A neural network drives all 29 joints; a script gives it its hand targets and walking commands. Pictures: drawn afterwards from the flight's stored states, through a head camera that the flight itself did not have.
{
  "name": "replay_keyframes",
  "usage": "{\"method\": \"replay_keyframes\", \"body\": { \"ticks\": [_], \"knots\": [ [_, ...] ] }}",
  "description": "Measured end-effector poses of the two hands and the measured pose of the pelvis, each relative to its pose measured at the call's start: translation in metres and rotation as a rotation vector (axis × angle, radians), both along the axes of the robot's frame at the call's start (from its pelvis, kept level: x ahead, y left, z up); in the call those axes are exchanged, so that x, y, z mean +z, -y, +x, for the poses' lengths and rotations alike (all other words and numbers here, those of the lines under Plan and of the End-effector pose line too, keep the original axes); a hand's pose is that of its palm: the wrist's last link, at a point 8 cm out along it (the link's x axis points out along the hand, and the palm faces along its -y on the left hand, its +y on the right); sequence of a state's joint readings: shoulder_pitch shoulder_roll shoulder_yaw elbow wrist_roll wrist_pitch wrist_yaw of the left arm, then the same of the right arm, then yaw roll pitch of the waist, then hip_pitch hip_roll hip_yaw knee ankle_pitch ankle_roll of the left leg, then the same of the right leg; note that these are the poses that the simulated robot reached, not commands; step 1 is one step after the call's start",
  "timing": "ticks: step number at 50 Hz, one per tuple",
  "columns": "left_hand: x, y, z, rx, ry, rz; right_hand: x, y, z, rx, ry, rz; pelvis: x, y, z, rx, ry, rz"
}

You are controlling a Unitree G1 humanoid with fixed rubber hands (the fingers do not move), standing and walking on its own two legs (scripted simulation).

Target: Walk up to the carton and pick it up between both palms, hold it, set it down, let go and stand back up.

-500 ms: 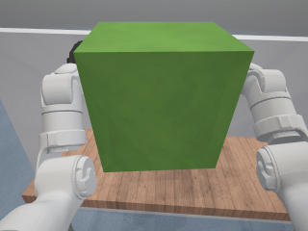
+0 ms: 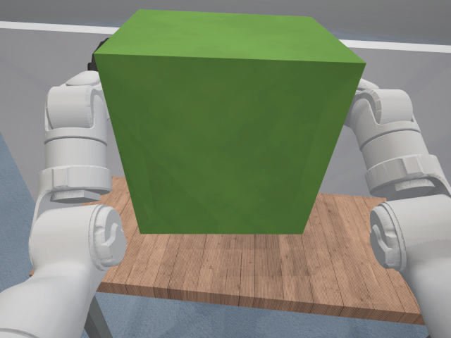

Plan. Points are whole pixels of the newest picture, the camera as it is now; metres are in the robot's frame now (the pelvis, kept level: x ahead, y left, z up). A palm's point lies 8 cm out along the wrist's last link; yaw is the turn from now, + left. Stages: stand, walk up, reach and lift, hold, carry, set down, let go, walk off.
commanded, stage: set down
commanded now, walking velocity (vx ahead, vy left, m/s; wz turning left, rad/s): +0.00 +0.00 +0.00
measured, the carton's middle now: (224, 126) +0.37 +0.00 +0.28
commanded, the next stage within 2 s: none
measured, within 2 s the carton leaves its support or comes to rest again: neither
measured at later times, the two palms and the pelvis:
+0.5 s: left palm (110, 106) +0.39 +0.18 +0.30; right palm (330, 123) +0.38 -0.18 +0.28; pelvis +0.00 +0.01 +0.00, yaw -1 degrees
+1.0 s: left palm (130, 127) +0.40 +0.16 +0.26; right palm (333, 149) +0.38 -0.20 +0.22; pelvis +0.00 +0.01 +0.00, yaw -2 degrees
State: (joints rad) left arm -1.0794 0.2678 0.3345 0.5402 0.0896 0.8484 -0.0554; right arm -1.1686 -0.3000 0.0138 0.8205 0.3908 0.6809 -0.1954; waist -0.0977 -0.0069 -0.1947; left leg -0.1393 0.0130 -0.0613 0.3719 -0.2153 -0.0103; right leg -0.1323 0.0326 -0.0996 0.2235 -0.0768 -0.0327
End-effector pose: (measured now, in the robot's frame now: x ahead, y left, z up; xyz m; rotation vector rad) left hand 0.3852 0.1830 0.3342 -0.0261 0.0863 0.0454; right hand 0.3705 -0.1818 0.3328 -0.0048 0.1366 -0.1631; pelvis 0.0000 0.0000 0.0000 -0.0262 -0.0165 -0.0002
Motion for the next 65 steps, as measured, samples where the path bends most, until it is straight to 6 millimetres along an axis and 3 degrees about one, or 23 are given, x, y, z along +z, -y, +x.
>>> {"method": "replay_keyframes", "body": {
  "ticks": [12,26,45,59,65],
  "knots": [
    [0.004,0.018,0.004,-0.028,0.096,-0.024,-0.001,0.017,-0.008,-0.038,0.093,0.031,0.000,-0.013,0.001,-0.037,0.053,0.004],
    [-0.038,0.001,0.008,0.007,0.054,-0.019,-0.060,0.000,0.009,0.006,0.051,0.021,0.000,-0.010,-0.004,-0.021,0.059,0.006],
    [-0.073,0.028,0.020,-0.026,0.023,0.009,-0.101,0.026,0.005,-0.028,0.023,0.030,0.000,-0.012,0.005,-0.031,0.071,0.005],
    [-0.091,0.007,0.015,0.013,0.012,-0.021,-0.112,0.006,0.013,0.005,0.015,0.023,0.001,-0.010,0.003,-0.017,0.056,0.007],
    [-0.101,0.009,0.016,0.003,-0.002,-0.006,-0.121,0.009,0.010,0.000,0.002,0.034,0.001,-0.012,0.004,-0.008,0.057,0.006]
  ]
}}
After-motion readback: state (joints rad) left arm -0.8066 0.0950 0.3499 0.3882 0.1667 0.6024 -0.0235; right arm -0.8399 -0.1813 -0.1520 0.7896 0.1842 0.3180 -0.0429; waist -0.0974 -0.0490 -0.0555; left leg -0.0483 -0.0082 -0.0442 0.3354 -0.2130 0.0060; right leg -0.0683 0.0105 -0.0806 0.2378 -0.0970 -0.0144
